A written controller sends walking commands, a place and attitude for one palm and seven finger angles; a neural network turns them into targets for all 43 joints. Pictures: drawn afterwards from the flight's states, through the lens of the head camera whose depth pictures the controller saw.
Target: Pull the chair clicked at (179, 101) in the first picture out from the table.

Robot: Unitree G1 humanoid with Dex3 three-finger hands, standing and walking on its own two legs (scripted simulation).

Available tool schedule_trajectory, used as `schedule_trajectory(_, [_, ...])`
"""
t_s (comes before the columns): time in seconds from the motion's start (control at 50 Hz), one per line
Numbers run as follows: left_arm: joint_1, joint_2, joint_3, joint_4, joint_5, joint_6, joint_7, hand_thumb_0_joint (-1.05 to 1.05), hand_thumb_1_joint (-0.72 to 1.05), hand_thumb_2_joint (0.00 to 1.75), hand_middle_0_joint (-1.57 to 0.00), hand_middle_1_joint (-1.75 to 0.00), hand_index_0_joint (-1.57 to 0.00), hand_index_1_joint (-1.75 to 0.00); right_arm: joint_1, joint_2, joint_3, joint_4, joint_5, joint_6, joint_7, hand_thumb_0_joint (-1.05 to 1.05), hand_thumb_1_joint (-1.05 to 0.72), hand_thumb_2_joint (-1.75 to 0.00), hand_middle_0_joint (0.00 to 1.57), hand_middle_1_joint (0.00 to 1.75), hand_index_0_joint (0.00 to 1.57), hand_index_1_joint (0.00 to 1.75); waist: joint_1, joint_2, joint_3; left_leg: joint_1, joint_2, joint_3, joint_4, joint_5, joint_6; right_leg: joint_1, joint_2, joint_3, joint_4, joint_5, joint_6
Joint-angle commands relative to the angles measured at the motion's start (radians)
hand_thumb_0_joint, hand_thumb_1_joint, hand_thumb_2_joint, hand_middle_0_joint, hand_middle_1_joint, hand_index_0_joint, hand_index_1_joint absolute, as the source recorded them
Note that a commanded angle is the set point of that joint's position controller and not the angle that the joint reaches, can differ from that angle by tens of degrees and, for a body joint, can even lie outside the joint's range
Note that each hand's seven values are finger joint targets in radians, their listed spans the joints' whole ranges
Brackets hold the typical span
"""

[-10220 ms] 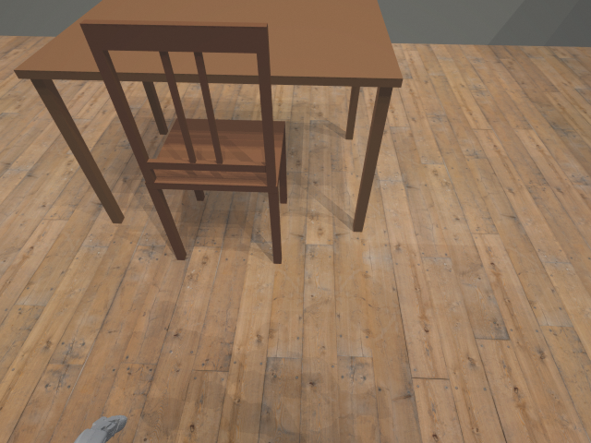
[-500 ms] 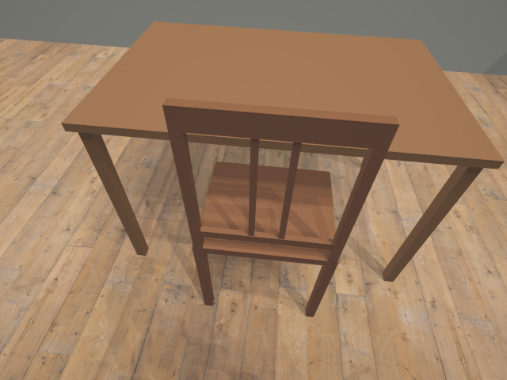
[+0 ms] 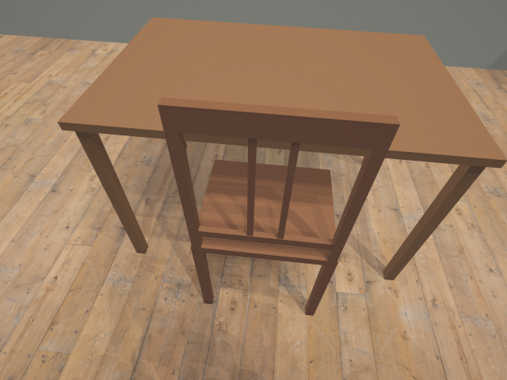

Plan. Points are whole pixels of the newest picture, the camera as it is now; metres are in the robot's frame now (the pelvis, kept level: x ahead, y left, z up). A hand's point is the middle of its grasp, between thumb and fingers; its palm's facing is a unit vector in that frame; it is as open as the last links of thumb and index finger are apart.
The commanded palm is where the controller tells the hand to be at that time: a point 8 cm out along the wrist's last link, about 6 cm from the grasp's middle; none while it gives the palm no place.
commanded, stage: look again from close up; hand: left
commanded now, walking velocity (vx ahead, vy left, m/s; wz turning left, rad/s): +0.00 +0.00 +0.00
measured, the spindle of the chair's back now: (251, 192) +0.54 +0.04 -0.08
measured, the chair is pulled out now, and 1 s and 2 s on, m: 0.00 0.00 0.00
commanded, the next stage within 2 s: shuffle to correct the standing spot in 1.76 s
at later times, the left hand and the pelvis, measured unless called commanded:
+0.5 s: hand out of the picture -0.03 +0.14 -0.17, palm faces +0.05 -0.99 -0.15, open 7.4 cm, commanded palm none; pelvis +0.01 -0.01 +0.00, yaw +0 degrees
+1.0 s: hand out of the picture -0.03 +0.12 -0.17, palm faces +0.06 -0.99 -0.16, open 7.4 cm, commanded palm none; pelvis +0.01 -0.03 +0.00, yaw +0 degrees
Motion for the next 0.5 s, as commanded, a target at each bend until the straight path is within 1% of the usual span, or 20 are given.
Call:
schedule_trajectory(0.0, [0.111,0.082,0.018,-0.013,-0.003,-0.01,0.008,0.0,0.9,0.9,-0.2,-0.3,-0.2,-0.3,0.072,-0.077,-0.008,-0.022,-0.001,-0.018,0.0,0.0,-0.9,-0.9,0.2,0.3,0.2,0.3,0.005,0.009,0.058,-0.014,0.102,-0.113,-0.078,0.086,0.01,-0.046,-0.094,0.094,-0.086,0.096,-0.026])
schedule_trajectory(0.02, [0.112,0.082,0.019,-0.012,-0.003,-0.012,0.009,0.0,0.9,0.9,-0.2,-0.3,-0.2,-0.3,0.072,-0.078,-0.008,-0.021,-0.001,-0.019,-0.001,0.0,-0.9,-0.9,0.2,0.3,0.2,0.3,0.005,-0.004,0.048,-0.007,0.103,-0.114,-0.072,0.11,0.011,-0.038,-0.095,0.091,-0.082,0.115,-0.025])
schedule_trajectory(0.04, [0.113,0.081,0.019,-0.013,-0.004,-0.013,0.009,0.0,0.9,0.9,-0.2,-0.3,-0.2,-0.3,0.073,-0.08,-0.008,-0.021,-0.001,-0.021,-0.002,0.0,-0.9,-0.9,0.2,0.3,0.2,0.3,0.004,0.002,0.034,0.001,0.105,-0.112,-0.067,0.133,0.011,-0.029,-0.095,0.094,-0.078,0.135,-0.026])
schedule_trajectory(0.06, [0.109,0.081,0.018,-0.013,-0.003,-0.012,0.009,0.0,0.9,0.9,-0.2,-0.3,-0.2,-0.3,0.071,-0.077,-0.008,-0.021,0.001,-0.02,-0.003,0.0,-0.9,-0.9,0.2,0.3,0.2,0.3,0.006,0.0,0.054,-0.007,0.105,-0.109,-0.07,0.118,0.011,-0.036,-0.093,0.091,-0.084,0.122,-0.025])
schedule_trajectory(0.08, [0.113,0.081,0.018,-0.013,-0.003,-0.012,0.009,0.0,0.9,0.9,-0.2,-0.3,-0.2,-0.3,0.069,-0.078,-0.007,-0.022,0.0,-0.021,-0.002,0.0,-0.9,-0.9,0.2,0.3,0.2,0.3,0.007,0.007,0.052,-0.005,0.104,-0.11,-0.067,0.135,0.011,-0.034,-0.097,0.092,-0.08,0.14,-0.025])
schedule_trajectory(0.1, [0.112,0.082,0.018,-0.012,-0.003,-0.013,0.009,0.0,0.9,0.9,-0.2,-0.3,-0.2,-0.3,0.072,-0.079,-0.006,-0.021,0.0,-0.022,-0.003,0.0,-0.9,-0.9,0.2,0.3,0.2,0.3,0.005,-0.003,0.043,-0.001,0.106,-0.111,-0.066,0.145,0.011,-0.028,-0.097,0.09,-0.076,0.149,-0.026])
schedule_trajectory(0.14, [0.115,0.078,0.018,-0.009,-0.004,-0.012,0.01,0.0,0.9,0.9,-0.2,-0.3,-0.2,-0.3,0.071,-0.076,-0.006,-0.017,-0.001,-0.021,-0.004,0.0,-0.9,-0.9,0.2,0.3,0.2,0.3,0.006,0.012,0.055,-0.002,0.106,-0.111,-0.068,0.14,0.01,-0.035,-0.095,0.093,-0.078,0.142,-0.027])
schedule_trajectory(0.16, [0.113,0.079,0.018,-0.01,-0.003,-0.011,0.009,0.0,0.9,0.9,-0.2,-0.3,-0.2,-0.3,0.069,-0.074,-0.006,-0.018,0.002,-0.019,-0.004,0.0,-0.9,-0.9,0.2,0.3,0.2,0.3,0.007,-0.005,0.08,-0.015,0.105,-0.11,-0.073,0.115,0.01,-0.044,-0.092,0.093,-0.088,0.119,-0.026])
schedule_trajectory(0.18, [0.114,0.078,0.018,-0.01,-0.003,-0.011,0.01,0.0,0.9,0.9,-0.2,-0.3,-0.2,-0.3,0.068,-0.076,-0.006,-0.017,0.0,-0.018,-0.003,0.0,-0.9,-0.9,0.2,0.3,0.2,0.3,0.007,-0.001,0.083,-0.017,0.104,-0.11,-0.074,0.111,0.009,-0.049,-0.095,0.094,-0.088,0.115,-0.026])
schedule_trajectory(0.24, [0.116,0.08,0.017,-0.007,-0.003,-0.012,0.01,0.0,0.9,0.9,-0.2,-0.3,-0.2,-0.3,0.07,-0.077,-0.005,-0.016,0.0,-0.02,-0.004,0.0,-0.9,-0.9,0.2,0.3,0.2,0.3,0.007,-0.005,0.065,-0.007,0.105,-0.109,-0.068,0.134,0.009,-0.036,-0.095,0.093,-0.083,0.138,-0.027])
schedule_trajectory(0.26, [0.118,0.079,0.018,-0.009,-0.003,-0.012,0.01,0.0,0.9,0.9,-0.2,-0.3,-0.2,-0.3,0.069,-0.073,-0.007,-0.018,0.001,-0.018,-0.004,0.0,-0.9,-0.9,0.2,0.3,0.2,0.3,0.009,-0.002,0.083,-0.013,0.103,-0.104,-0.072,0.115,0.009,-0.042,-0.094,0.093,-0.093,0.12,-0.027])
schedule_trajectory(0.28, [0.115,0.08,0.018,-0.009,-0.003,-0.011,0.01,0.0,0.9,0.9,-0.2,-0.3,-0.2,-0.3,0.07,-0.075,-0.006,-0.017,0.0,-0.018,-0.004,0.0,-0.9,-0.9,0.2,0.3,0.2,0.3,0.006,0.002,0.084,-0.018,0.101,-0.11,-0.07,0.123,0.008,-0.042,-0.093,0.096,-0.089,0.125,-0.028])
schedule_trajectory(0.34, [0.119,0.081,0.018,-0.008,-0.004,-0.013,0.01,0.0,0.9,0.9,-0.2,-0.3,-0.2,-0.3,0.07,-0.076,-0.004,-0.016,-0.001,-0.02,-0.004,0.0,-0.9,-0.9,0.2,0.3,0.2,0.3,0.008,0.003,0.067,-0.005,0.104,-0.108,-0.068,0.135,0.008,-0.034,-0.096,0.095,-0.087,0.139,-0.029])
schedule_trajectory(0.36, [0.119,0.08,0.019,-0.01,-0.003,-0.013,0.009,0.0,0.9,0.9,-0.2,-0.3,-0.2,-0.3,0.068,-0.072,-0.005,-0.019,0.001,-0.019,-0.005,0.0,-0.9,-0.9,0.2,0.3,0.2,0.3,0.008,-0.005,0.078,-0.012,0.103,-0.106,-0.07,0.123,0.008,-0.036,-0.094,0.097,-0.096,0.131,-0.027])
schedule_trajectory(0.44, [0.124,0.08,0.018,-0.008,-0.004,-0.015,0.01,0.0,0.9,0.9,-0.2,-0.3,-0.2,-0.3,0.068,-0.077,-0.005,-0.018,-0.001,-0.02,-0.005,0.0,-0.9,-0.9,0.2,0.3,0.2,0.3,0.008,0.0,0.057,0.006,0.104,-0.106,-0.062,0.15,0.008,-0.03,-0.099,0.098,-0.089,0.161,-0.03])
schedule_trajectory(0.46, [0.12,0.083,0.018,-0.011,-0.002,-0.014,0.009,0.0,0.9,0.9,-0.2,-0.3,-0.2,-0.3,0.067,-0.073,-0.006,-0.017,0.001,-0.018,-0.005,0.0,-0.9,-0.9,0.2,0.3,0.2,0.3,0.008,-0.007,0.074,-0.004,0.104,-0.101,-0.066,0.134,0.007,-0.031,-0.095,0.096,-0.097,0.15,-0.028])
schedule_trajectory(0.48, [0.122,0.081,0.017,-0.009,-0.003,-0.015,0.01,0.0,0.9,0.9,-0.2,-0.3,-0.2,-0.3,0.067,-0.077,-0.005,-0.016,-0.001,-0.019,-0.006,0.0,-0.9,-0.9,0.2,0.3,0.2,0.3,0.008,0.002,0.069,-0.003,0.103,-0.105,-0.063,0.147,0.006,-0.031,-0.097,0.1,-0.091,0.164,-0.03])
